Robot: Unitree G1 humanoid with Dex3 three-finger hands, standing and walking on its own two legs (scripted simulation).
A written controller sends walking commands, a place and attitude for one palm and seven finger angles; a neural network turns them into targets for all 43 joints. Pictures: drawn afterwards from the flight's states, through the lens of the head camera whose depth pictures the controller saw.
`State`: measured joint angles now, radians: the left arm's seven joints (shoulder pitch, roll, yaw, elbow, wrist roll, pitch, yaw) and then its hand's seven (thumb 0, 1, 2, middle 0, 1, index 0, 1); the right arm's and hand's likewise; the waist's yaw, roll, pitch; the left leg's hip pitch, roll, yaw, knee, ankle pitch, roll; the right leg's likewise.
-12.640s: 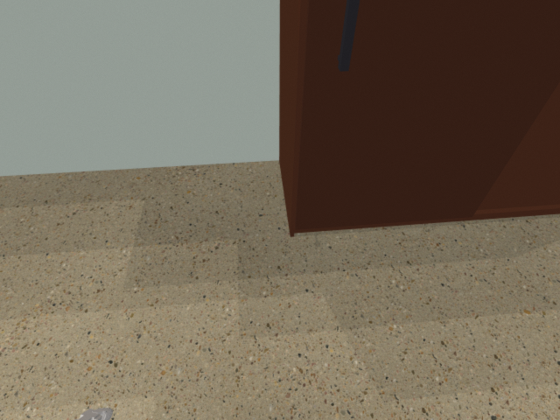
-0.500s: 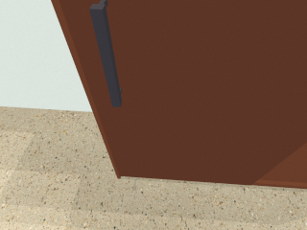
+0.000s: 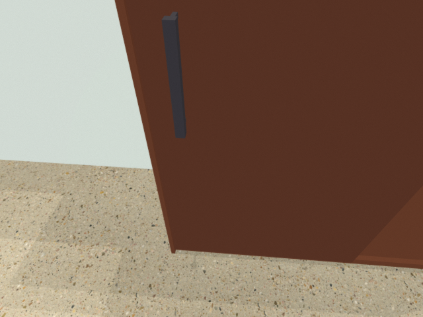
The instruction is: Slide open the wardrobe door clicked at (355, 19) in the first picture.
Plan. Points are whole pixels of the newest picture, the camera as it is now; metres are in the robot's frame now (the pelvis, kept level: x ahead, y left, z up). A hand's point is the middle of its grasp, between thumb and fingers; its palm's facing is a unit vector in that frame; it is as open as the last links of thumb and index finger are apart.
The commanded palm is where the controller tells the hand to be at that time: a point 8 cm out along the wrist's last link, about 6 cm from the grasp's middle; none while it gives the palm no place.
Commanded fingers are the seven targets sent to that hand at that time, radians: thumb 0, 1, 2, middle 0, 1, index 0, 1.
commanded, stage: come to a stop and stand still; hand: left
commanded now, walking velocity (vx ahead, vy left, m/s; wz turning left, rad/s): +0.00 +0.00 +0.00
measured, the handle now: (178, 81) +0.56 +0.11 +0.20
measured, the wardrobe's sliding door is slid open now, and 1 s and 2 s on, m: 0.00 0.00 0.00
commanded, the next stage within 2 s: look again from close up in 1.32 s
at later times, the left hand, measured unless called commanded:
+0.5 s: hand out of the picture -0.08 +0.17 -0.18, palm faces +0.10 -0.98 -0.16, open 7.4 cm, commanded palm none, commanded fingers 0.00 0.90 0.90 -0.20 -0.30 -0.20 -0.30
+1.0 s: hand out of the picture -0.08 +0.19 -0.17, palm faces +0.08 -0.98 -0.18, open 7.4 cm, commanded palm none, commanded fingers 0.00 0.90 0.90 -0.20 -0.30 -0.20 -0.30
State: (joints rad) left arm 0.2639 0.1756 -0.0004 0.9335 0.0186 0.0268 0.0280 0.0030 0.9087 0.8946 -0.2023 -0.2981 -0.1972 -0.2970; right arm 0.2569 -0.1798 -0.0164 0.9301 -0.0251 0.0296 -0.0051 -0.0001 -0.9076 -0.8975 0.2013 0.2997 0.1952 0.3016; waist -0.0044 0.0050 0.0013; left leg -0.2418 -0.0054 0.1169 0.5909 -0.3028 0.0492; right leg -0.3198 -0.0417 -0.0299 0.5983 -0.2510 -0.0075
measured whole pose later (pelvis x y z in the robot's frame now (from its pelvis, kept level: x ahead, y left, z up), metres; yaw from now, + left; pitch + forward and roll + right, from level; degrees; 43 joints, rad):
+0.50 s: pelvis -0.05 +0.01 +0.00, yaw +2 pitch -3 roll -1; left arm 0.38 0.12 0.03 1.04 0.01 0.05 0.03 0.01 0.91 0.89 -0.20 -0.30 -0.20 -0.30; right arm 0.36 -0.16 -0.03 1.02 -0.02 0.01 -0.02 0.00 -0.91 -0.90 0.20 0.30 0.20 0.30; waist -0.02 0.00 0.02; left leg -0.34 -0.02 0.07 0.59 -0.23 0.07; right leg -0.40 0.01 0.03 0.63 -0.32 -0.01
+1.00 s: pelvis -0.08 +0.02 +0.01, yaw +1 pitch -2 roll -1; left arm 0.35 0.14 0.04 1.00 0.02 0.02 0.03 0.00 0.91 0.89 -0.20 -0.30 -0.20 -0.30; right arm 0.35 -0.16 -0.03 1.07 -0.03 0.03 -0.02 0.00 -0.91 -0.90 0.20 0.30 0.20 0.30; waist -0.01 0.01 -0.01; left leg -0.34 -0.02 0.08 0.43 -0.06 0.09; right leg -0.29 0.02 -0.05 0.69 -0.43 -0.04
